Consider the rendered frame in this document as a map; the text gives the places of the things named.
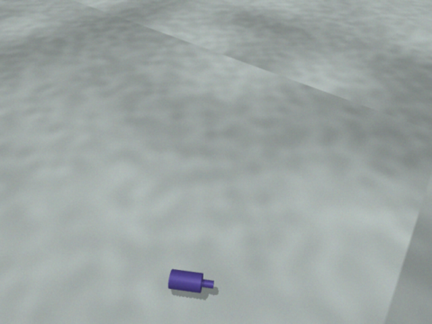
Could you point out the bottle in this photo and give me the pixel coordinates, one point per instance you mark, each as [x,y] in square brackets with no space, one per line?
[188,281]

